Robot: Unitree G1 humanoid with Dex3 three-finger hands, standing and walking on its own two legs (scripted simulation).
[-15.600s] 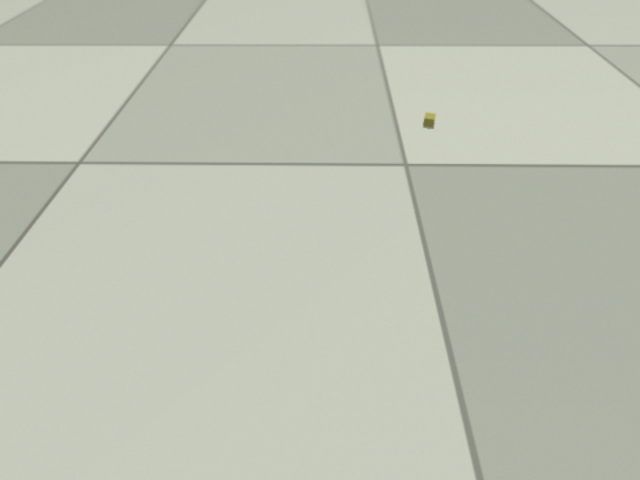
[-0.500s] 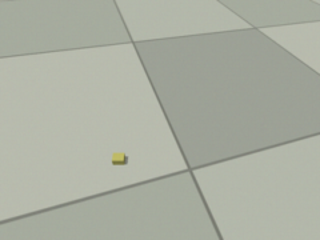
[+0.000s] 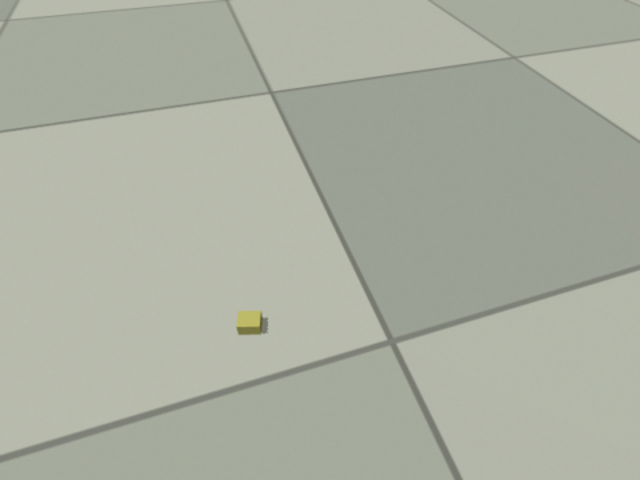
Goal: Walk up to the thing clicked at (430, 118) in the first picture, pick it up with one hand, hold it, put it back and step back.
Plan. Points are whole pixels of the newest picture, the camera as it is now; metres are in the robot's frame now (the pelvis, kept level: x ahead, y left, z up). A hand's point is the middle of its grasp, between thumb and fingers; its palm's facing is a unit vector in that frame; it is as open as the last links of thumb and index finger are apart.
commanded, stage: walk up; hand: left
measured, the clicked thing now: (249, 322) +0.78 +0.26 -0.74
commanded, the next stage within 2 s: stand in 0.78 s
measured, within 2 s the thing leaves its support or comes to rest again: neither
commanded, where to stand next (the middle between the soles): +0.39 +0.02 m, yaw +0 degrees
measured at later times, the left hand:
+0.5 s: hand out of the picture +0.17 +0.25 -0.14, palm faces +0.02 -0.94 -0.34, open 7.4 cm
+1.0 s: hand out of the picture +0.10 +0.26 -0.14, palm faces +0.00 -0.94 -0.34, open 7.4 cm
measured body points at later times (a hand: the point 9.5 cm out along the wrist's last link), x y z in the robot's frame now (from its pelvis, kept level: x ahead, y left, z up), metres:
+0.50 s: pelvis +0.04 +0.00 +0.00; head +0.05 +0.01 +0.45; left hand +0.17 +0.30 -0.12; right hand +0.11 -0.29 -0.12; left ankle +0.03 +0.13 -0.73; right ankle +0.04 -0.12 -0.73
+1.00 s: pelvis +0.02 +0.00 +0.01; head +0.03 +0.00 +0.46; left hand +0.10 +0.31 -0.12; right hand +0.13 -0.29 -0.11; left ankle +0.03 +0.13 -0.73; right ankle +0.04 -0.12 -0.73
